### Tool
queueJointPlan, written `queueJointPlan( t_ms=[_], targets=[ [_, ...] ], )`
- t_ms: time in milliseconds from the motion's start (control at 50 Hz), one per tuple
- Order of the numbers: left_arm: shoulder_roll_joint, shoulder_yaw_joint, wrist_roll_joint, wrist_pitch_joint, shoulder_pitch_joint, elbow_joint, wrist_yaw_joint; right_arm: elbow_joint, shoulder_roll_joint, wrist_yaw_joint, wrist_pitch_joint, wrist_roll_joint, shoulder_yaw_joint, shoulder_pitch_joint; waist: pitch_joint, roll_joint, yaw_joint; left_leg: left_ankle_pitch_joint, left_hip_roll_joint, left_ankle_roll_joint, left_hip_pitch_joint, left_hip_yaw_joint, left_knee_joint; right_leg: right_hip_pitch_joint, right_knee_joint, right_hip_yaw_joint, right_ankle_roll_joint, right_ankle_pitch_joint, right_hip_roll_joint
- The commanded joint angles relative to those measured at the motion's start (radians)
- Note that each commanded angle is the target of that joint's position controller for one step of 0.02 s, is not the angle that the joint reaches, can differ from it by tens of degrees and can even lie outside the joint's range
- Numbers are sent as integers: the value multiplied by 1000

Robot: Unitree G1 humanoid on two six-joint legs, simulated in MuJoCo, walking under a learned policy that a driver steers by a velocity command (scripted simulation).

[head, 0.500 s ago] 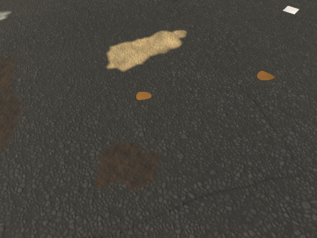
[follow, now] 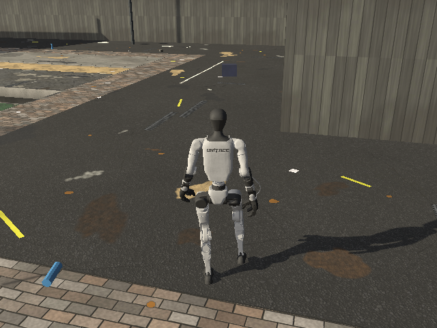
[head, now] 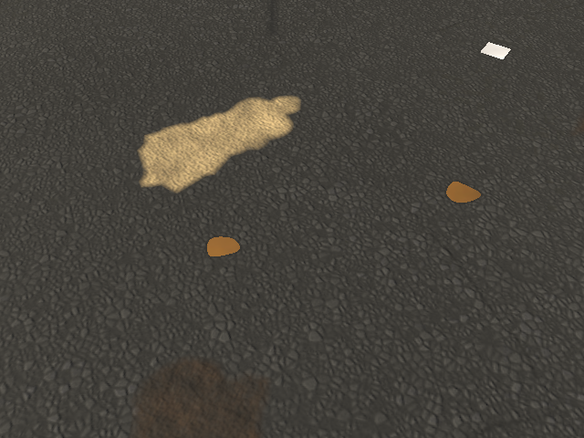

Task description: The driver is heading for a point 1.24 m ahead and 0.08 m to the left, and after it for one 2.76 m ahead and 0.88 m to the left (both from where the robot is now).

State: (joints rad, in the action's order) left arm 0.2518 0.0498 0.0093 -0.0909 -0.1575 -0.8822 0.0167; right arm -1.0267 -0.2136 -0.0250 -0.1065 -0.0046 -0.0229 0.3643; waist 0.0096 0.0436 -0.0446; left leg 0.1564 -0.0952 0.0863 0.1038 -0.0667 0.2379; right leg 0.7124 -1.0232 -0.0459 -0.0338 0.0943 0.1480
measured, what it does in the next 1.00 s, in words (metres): walks ahead: right foot, then left foot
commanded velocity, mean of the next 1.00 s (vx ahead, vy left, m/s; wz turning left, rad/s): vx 0.50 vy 0.00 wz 0.00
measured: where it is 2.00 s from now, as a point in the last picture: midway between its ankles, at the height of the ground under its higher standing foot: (291, 249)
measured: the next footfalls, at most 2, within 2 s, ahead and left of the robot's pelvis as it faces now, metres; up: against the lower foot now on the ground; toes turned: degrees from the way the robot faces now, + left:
right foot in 0.26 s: +0.34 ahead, -0.15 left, +0.00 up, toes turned -2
left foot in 0.84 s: +0.66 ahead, +0.08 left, +0.00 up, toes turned +3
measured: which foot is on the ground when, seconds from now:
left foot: down 0.00-0.26, up 0.28-0.82, down 0.84-1.00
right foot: up 0.00-0.24, down 0.26-0.86, up 0.88-1.00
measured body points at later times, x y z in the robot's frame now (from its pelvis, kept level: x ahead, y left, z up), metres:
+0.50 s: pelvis +0.29 -0.08 +0.00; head +0.30 -0.09 +0.45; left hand +0.33 +0.18 -0.13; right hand +0.39 -0.34 -0.13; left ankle +0.33 +0.10 -0.66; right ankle +0.30 -0.15 -0.75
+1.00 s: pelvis +0.57 +0.00 -0.01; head +0.59 +0.01 +0.44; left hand +0.63 +0.27 -0.15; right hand +0.66 -0.26 -0.13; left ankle +0.62 +0.08 -0.75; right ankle +0.51 -0.16 -0.65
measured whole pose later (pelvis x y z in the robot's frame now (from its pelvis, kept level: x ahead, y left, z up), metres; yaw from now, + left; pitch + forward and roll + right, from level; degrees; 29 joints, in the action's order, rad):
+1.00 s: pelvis +0.57 +0.00 -0.01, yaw +0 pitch +1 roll +0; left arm 0.26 0.06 0.02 -0.10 -0.27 -0.96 0.01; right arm -0.93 -0.24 -0.03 -0.10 0.00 -0.06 0.21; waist -0.02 0.04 -0.01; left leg 0.15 -0.04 0.07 0.30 -0.07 0.42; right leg 0.48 -1.17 -0.03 -0.05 0.32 0.08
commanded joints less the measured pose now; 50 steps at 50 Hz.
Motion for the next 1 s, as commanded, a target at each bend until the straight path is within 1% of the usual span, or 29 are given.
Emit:
queueJointPlan(
  t_ms=[20, 60, 120, 180, 220, 240, 260, 280, 300, 320, 340, 360, 380, 400, 440, 500, 620, 720, 780, 800, 820, 840, 860, 880, 900, 920, 940, 980, 1000],
  targets=[
    [25, 2, -4, -7, 36, 57, -5, 59, -144, 20, -8, 6, -23, -19, -71, -75, 25, -219, 270, 138, 69, 165, -137, 4, 198, 11, 14, -160, 2],
    [18, -4, 1, -11, 115, 78, -13, 49, -159, 25, -5, 14, -25, 23, -77, -79, -4, -202, 263, 121, 35, 144, -137, -29, 323, 38, 16, -214, -28],
    [22, -9, 10, -15, 206, 109, -30, 26, -166, 26, 6, 21, -29, 84, -100, -85, -36, -178, 295, 119, -68, 149, -107, -15, 422, 46, 12, -195, -49],
    [36, -9, 13, -26, 252, 142, -52, 11, -173, 32, 23, 21, -35, 106, -107, -95, -29, -236, 346, 107, -179, 163, -43, -4, 483, 43, -20, -102, -64],
    [68, 4, 13, -33, 184, 134, -60, 19, -190, 35, 32, 20, -42, 76, -60, -121, 22, -431, 350, 85, -200, 152, 45, -136, 512, 70, -51, -30, -102],
    [100, 22, 12, -35, 76, 104, -58, 27, -192, 35, 38, 17, -42, 51, 8, -131, 85, -602, 320, 68, -183, 123, 167, -293, 525, 100, -74, -24, -140],
    [154, 49, 11, -35, -117, 46, -51, 40, -169, 34, 41, 8, -31, 34, 124, -119, 168, -633, 263, 38, -83, 82, 385, -558, 513, 83, -111, -50, -132],
    [252, 73, -11, -32, -291, 13, -42, 64, -96, 28, 30, -3, -7, 100, 295, 41, 178, -307, 157, -18, 258, 27, 772, -963, 503, -251, -227, -13, 116],
    [251, 68, -11, -26, -335, -2, -49, 48, -9, 17, 4, 6, 20, 181, 419, 234, 148, 395, 18, -46, 529, 125, 1016, -1162, 664, -665, -322, 147, 265],
    [163, 44, -3, -28, -289, 2, -47, 59, -129, 13, -17, 37, -10, 90, 315, 152, 159, 383, 81, -22, 633, 209, 1119, -1086, 708, -628, -268, 202, 227],
    [130, 31, 3, -27, -178, 25, -44, 95, -172, 14, -28, 50, -22, -5, 170, 99, 132, 281, 136, -9, 665, 170, 1104, -920, 731, -468, -227, 118, 200],
    [104, 21, -3, -27, -93, 41, -47, 103, -168, 22, -28, 41, -26, -54, 102, 10, 99, 188, 182, -12, 615, 148, 1057, -762, 764, -353, -210, 6, 163],
    [78, 14, -11, -30, -54, 45, -52, 104, -150, 28, -18, 27, -32, -57, 57, -3, 63, 134, 214, -16, 559, 145, 1001, -651, 799, -267, -196, -59, 122],
    [58, 8, -17, -32, -45, 36, -57, 99, -122, 28, -2, 24, -32, -30, 50, 17, 34, 102, 234, -18, 500, 149, 966, -589, 830, -214, -188, -73, 92],
    [64, 10, -14, -36, -72, 11, -58, 91, -87, 32, 20, 23, -32, -3, 25, 22, 14, 78, 240, -31, 476, 132, 918, -533, 869, -142, -200, -130, 66],
    [104, 20, -15, -34, -127, -18, -40, 131, -101, 37, 31, 12, -41, -108, -24, 6, 26, -38, 252, -57, 585, 125, 791, -546, 900, -94, -206, -190, 65],
    [124, 20, -3, -17, -221, -55, -15, 196, -76, 23, 18, 14, -34, -326, -65, 10, 88, -272, 212, -68, 595, 85, 449, -610, 921, -22, -165, -140, 38],
    [132, 27, 5, 2, -292, -100, -9, 246, -79, -4, 7, 25, -27, -452, -107, 13, 120, -209, 189, -45, 628, 78, 322, -763, 866, -27, -161, -147, 96],
    [150, 37, 8, 15, -270, -104, -2, 253, -106, -18, -4, 27, -35, -423, -79, 32, 81, -104, 160, -8, 533, 59, 279, -816, 785, -27, -139, -290, 122],
    [160, 40, 8, 19, -247, -99, -2, 239, -128, -18, -7, 26, -46, -359, -36, 48, 42, -81, 127, 8, 421, 31, 271, -809, 716, -14, -126, -449, 111],
    [150, 36, 5, 24, -224, -93, -2, 195, -163, -13, -7, 23, -68, -221, 43, 43, -30, -89, 90, 32, 230, 1, 256, -773, 559, 22, -104, -586, 65],
    [122, 22, -5, 25, -217, -76, -3, 143, -225, -5, -6, 17, -93, -28, 174, -1, -103, -113, 168, 80, -72, 90, 289, -609, 306, 61, -70, -484, 10],
    [11, -11, -10, 6, -333, -66, -15, 116, -326, 1, 1, 0, -118, 111, 332, -231, -77, 22, 432, 239, -487, 537, 241, -186, -112, 100, 8, -41, -158],
    [20, -13, 2, -23, -328, -81, -21, 114, -263, -1, 3, 7, -95, 111, 401, -289, -77, 94, 497, 271, -533, 814, 81, -35, -286, -54, 3, 467, -208],
    [112, 12, 31, -39, -235, -53, -25, 124, -206, -1, 0, 16, -77, 26, 251, -231, -66, 127, 462, 212, -411, 681, 65, 55, -351, -79, -19, 426, -142],
    [127, 14, 37, -44, -160, -30, -21, 149, -169, 0, 0, 16, -65, -71, 147, -158, -36, 70, 427, 175, -247, 533, 44, 50, -316, -43, -30, 328, -82],
    [119, 20, 23, -39, -122, -24, -13, 158, -135, -5, -1, 8, -54, -141, 72, -94, -3, -5, 385, 154, -92, 429, 6, 4, -248, -24, -28, 249, -42],
    [79, 26, 10, -8, -162, -33, -5, 150, -98, -12, -7, -5, -42, -175, 34, -130, 55, -62, 325, 132, 63, 314, -57, -116, -159, -28, -26, 173, 0],
    [56, 24, 9, 3, -180, -39, -4, 139, -104, -12, -9, -3, -44, -160, 26, -130, 64, -92, 314, 141, 94, 281, -78, -134, -136, -19, -20, 159, 3]
  ],
)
